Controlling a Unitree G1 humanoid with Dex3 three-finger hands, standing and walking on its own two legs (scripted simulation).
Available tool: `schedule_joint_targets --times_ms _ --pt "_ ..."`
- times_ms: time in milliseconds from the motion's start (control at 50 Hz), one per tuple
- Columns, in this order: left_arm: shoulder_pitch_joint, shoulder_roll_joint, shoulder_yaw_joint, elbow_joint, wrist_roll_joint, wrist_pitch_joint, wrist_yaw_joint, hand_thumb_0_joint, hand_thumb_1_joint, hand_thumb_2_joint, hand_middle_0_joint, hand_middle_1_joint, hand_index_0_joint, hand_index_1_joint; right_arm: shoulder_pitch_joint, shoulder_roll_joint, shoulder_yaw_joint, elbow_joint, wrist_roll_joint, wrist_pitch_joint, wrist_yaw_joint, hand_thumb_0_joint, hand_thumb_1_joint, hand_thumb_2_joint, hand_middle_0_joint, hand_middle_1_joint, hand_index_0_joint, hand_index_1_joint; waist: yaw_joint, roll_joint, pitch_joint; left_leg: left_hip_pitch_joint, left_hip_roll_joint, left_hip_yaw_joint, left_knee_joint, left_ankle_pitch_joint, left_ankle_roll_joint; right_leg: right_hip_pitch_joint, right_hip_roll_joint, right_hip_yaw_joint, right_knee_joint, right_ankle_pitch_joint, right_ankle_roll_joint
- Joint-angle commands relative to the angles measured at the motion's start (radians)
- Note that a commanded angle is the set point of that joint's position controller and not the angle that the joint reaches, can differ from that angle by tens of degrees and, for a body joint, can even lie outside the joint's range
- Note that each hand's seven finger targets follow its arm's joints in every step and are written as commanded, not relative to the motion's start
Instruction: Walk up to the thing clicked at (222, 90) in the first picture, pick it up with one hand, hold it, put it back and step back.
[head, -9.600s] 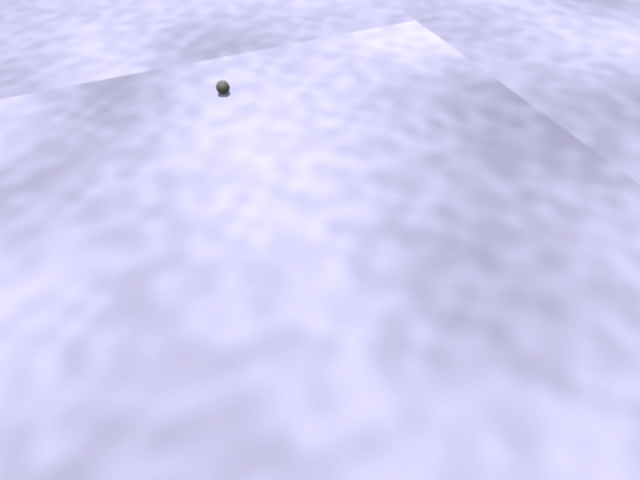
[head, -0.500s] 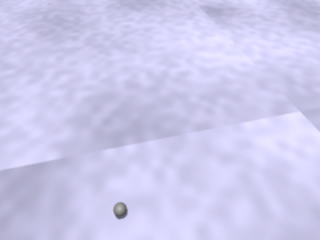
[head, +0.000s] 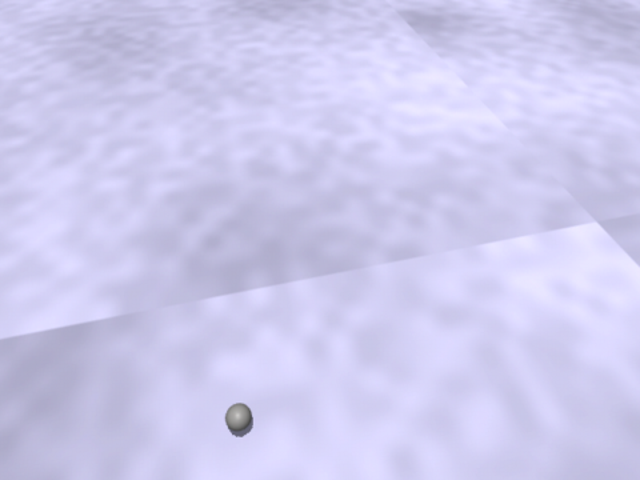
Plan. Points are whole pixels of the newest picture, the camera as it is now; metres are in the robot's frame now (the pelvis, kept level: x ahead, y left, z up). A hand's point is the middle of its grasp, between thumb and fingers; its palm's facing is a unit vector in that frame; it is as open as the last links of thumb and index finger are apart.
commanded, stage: stand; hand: left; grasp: from above
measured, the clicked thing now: (238, 417) +0.42 +0.26 -0.75
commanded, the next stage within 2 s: rise first in 0.82 s
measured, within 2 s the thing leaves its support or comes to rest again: neither
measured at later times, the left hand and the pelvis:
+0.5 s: hand out of the picture +0.07 +0.26 -0.16, palm faces -0.03 -0.94 -0.34, open 7.4 cm; pelvis +0.00 +0.00 +0.00, yaw +0 degrees
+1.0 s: hand out of the picture +0.09 +0.25 -0.16, palm faces +0.03 -0.94 -0.34, open 7.5 cm; pelvis +0.00 +0.00 +0.00, yaw +0 degrees
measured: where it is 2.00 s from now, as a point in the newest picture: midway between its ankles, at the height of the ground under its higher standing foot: outside the picture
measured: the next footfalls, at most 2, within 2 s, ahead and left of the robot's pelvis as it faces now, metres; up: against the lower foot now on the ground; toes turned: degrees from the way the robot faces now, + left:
none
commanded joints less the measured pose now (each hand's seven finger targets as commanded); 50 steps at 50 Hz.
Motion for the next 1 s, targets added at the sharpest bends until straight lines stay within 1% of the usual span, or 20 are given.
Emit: schedule_joint_targets --times_ms 0,80,120,200,340,440,460,480,540,560,640,720,820,860,880,900,920,940,960,980 --pt "-0.026 0.206 0.040 -0.059 0.000 -0.017 0.009 0.000 0.899 0.900 -0.200 -0.300 -0.200 -0.300 -0.040 -0.218 -0.045 -0.058 0.006 -0.025 -0.019 0.000 -0.900 -0.900 0.200 0.300 0.200 0.300 0.001 0.015 -0.060 0.007 0.115 -0.087 -0.053 0.126 0.030 0.003 -0.111 0.085 -0.050 0.107 -0.039" --pt "-0.032 0.212 0.041 -0.059 -0.001 -0.017 0.010 0.000 0.899 0.900 -0.200 -0.300 -0.200 -0.300 -0.035 -0.208 -0.042 -0.059 0.004 -0.026 -0.018 0.000 -0.900 -0.900 0.200 0.300 0.200 0.300 -0.003 0.008 -0.056 -0.002 0.116 -0.091 -0.060 0.124 0.028 0.003 -0.109 0.083 -0.044 0.091 -0.036" --pt "-0.018 0.205 0.039 -0.057 -0.001 -0.017 0.009 0.000 0.899 0.900 -0.200 -0.300 -0.200 -0.300 -0.042 -0.220 -0.046 -0.059 0.007 -0.027 -0.020 0.000 -0.900 -0.900 0.200 0.300 0.200 0.300 0.003 0.010 -0.067 0.016 0.119 -0.093 -0.052 0.136 0.031 0.000 -0.109 0.083 -0.045 0.101 -0.037" --pt "-0.028 0.212 0.040 -0.059 -0.001 -0.016 0.009 0.000 0.899 0.900 -0.200 -0.300 -0.200 -0.300 -0.035 -0.216 -0.043 -0.058 0.005 -0.027 -0.019 0.000 -0.900 -0.900 0.200 0.300 0.200 0.300 -0.001 0.010 -0.059 0.010 0.119 -0.093 -0.056 0.134 0.029 0.002 -0.109 0.083 -0.040 0.095 -0.038" --pt "-0.031 0.213 0.040 -0.065 -0.001 -0.018 0.011 0.000 0.899 0.900 -0.200 -0.300 -0.200 -0.300 -0.032 -0.213 -0.045 -0.062 0.005 -0.028 -0.021 0.000 -0.900 -0.900 0.200 0.300 0.200 0.300 -0.004 0.011 -0.088 0.023 0.119 -0.087 -0.039 0.201 0.029 0.021 -0.113 0.080 -0.030 0.161 -0.038" --pt "-0.024 0.209 0.038 -0.060 0.000 -0.015 0.010 0.000 0.899 0.900 -0.200 -0.300 -0.200 -0.300 -0.043 -0.212 -0.043 -0.062 0.005 -0.027 -0.021 0.000 -0.900 -0.900 0.200 0.300 0.200 0.300 0.000 0.007 -0.057 0.009 0.117 -0.090 -0.050 0.165 0.027 0.001 -0.109 0.077 -0.037 0.120 -0.037" --pt "-0.027 0.208 0.038 -0.059 -0.001 -0.015 0.010 0.000 0.899 0.900 -0.200 -0.300 -0.200 -0.300 -0.036 -0.214 -0.043 -0.061 0.006 -0.026 -0.020 0.000 -0.900 -0.900 0.200 0.300 0.200 0.300 -0.001 0.010 -0.053 -0.001 0.116 -0.089 -0.054 0.138 0.028 0.004 -0.109 0.079 -0.044 0.103 -0.035" --pt "-0.026 0.215 0.041 -0.063 0.001 -0.015 0.011 0.000 0.899 0.900 -0.200 -0.300 -0.200 -0.300 -0.038 -0.214 -0.044 -0.062 0.004 -0.025 -0.021 0.000 -0.900 -0.900 0.200 0.300 0.200 0.300 0.000 0.002 -0.068 0.013 0.121 -0.088 -0.047 0.147 0.034 0.011 -0.112 0.079 -0.037 0.115 -0.039" --pt "-0.031 0.219 0.042 -0.064 0.000 -0.016 0.011 0.000 0.899 0.900 -0.200 -0.300 -0.200 -0.300 -0.033 -0.212 -0.044 -0.062 0.005 -0.028 -0.020 0.000 -0.900 -0.900 0.200 0.300 0.200 0.300 -0.004 -0.001 -0.077 0.018 0.121 -0.089 -0.048 0.179 0.030 0.015 -0.112 0.079 -0.032 0.137 -0.037" --pt "-0.023 0.210 0.039 -0.063 -0.001 -0.018 0.010 0.000 0.899 0.900 -0.200 -0.300 -0.200 -0.300 -0.038 -0.215 -0.043 -0.063 0.006 -0.028 -0.020 0.000 -0.900 -0.900 0.200 0.300 0.200 0.300 0.002 0.008 -0.080 0.024 0.120 -0.087 -0.041 0.187 0.033 0.014 -0.113 0.079 -0.034 0.148 -0.036" --pt "-0.024 0.209 0.039 -0.062 -0.001 -0.020 0.011 0.000 0.899 0.900 -0.200 -0.300 -0.200 -0.300 -0.043 -0.219 -0.046 -0.065 0.007 -0.029 -0.021 0.000 -0.900 -0.900 0.200 0.300 0.200 0.300 0.001 0.008 -0.095 0.039 0.123 -0.087 -0.030 0.234 0.033 0.025 -0.116 0.077 -0.029 0.193 -0.035" --pt "-0.030 0.211 0.040 -0.064 0.001 -0.019 0.013 0.000 0.899 0.900 -0.200 -0.300 -0.200 -0.300 -0.036 -0.213 -0.044 -0.064 0.007 -0.027 -0.021 0.000 -0.900 -0.900 0.200 0.300 0.200 0.300 -0.006 0.008 -0.074 0.025 0.118 -0.083 -0.039 0.206 0.031 0.020 -0.114 0.076 -0.034 0.182 -0.035" --pt "-0.018 0.212 0.040 -0.064 0.001 -0.018 0.011 0.000 0.899 0.900 -0.200 -0.300 -0.200 -0.300 -0.046 -0.216 -0.046 -0.067 0.008 -0.027 -0.021 0.000 -0.900 -0.900 0.200 0.300 0.200 0.300 0.001 0.013 -0.074 0.031 0.120 -0.083 -0.038 0.206 0.034 0.018 -0.112 0.075 -0.037 0.172 -0.037" --pt "-0.028 0.215 0.043 -0.063 -0.002 -0.016 0.012 0.000 0.899 0.900 -0.200 -0.300 -0.200 -0.300 -0.035 -0.208 -0.044 -0.065 0.007 -0.028 -0.021 0.000 -0.900 -0.900 0.200 0.300 0.200 0.300 -0.004 0.008 -0.055 0.015 0.117 -0.084 -0.052 0.179 0.027 0.009 -0.110 0.077 -0.035 0.135 -0.038" --pt "-0.028 0.209 0.042 -0.064 0.001 -0.015 0.012 0.000 0.899 0.900 -0.200 -0.300 -0.200 -0.300 -0.045 -0.218 -0.047 -0.065 0.006 -0.026 -0.022 0.000 -0.900 -0.900 0.200 0.300 0.200 0.300 0.000 0.017 -0.051 0.018 0.119 -0.084 -0.048 0.159 0.031 0.000 -0.110 0.077 -0.042 0.120 -0.037" --pt "-0.027 0.213 0.042 -0.065 0.000 -0.015 0.012 0.000 0.819 0.980 -0.178 -0.380 -0.156 -0.380 -0.039 -0.213 -0.046 -0.064 0.006 -0.025 -0.021 0.000 -0.881 -0.897 0.198 0.299 0.198 0.299 -0.002 0.008 -0.059 0.022 0.121 -0.086 -0.050 0.154 0.032 0.007 -0.111 0.079 -0.039 0.113 -0.040" --pt "-0.378 0.058 0.046 -0.416 -0.056 -0.113 0.030 0.000 0.739 0.952 -0.159 -0.460 -0.132 -0.460 -0.024 -0.050 0.000 -0.351 0.076 -0.075 -0.042 0.000 -0.924 -0.904 0.200 0.300 0.200 0.300 -0.122 0.022 0.025 -0.093 -0.015 0.036 0.012 -0.002 0.019 -0.246 0.036 0.011 0.032 0.048 -0.034" --pt "-0.506 0.086 0.059 -0.353 -0.055 -0.107 0.034 0.000 0.659 0.969 -0.163 -0.540 -0.128 -0.540 0.029 -0.076 -0.008 -0.295 0.073 -0.072 -0.051 0.000 -0.910 -0.900 0.200 0.300 0.200 0.300 -0.102 0.004 -0.019 -0.086 -0.021 0.035 0.034 -0.026 0.021 -0.202 0.031 0.002 0.047 0.025 -0.033" --pt "-0.349 0.149 0.105 -0.186 -0.038 -0.065 0.039 0.000 0.579 0.971 -0.131 -0.620 -0.113 -0.620 0.059 -0.104 -0.021 -0.286 0.071 -0.061 -0.055 0.000 -0.907 -0.902 0.199 0.300 0.200 0.300 -0.088 -0.033 -0.014 -0.116 -0.026 0.035 0.057 -0.053 0.025 -0.207 0.038 -0.009 0.058 -0.017 -0.039" --pt "-0.262 0.180 0.132 -0.105 -0.028 -0.045 0.027 0.000 0.499 0.988 -0.122 -0.700 -0.105 -0.700 0.074 -0.112 -0.032 -0.307 0.071 -0.049 -0.055 0.000 -0.895 -0.898 0.200 0.300 0.200 0.300 -0.050 -0.046 -0.011 -0.165 -0.017 0.036 0.098 -0.021 0.023 -0.222 0.043 -0.016 0.096 -0.007 -0.039"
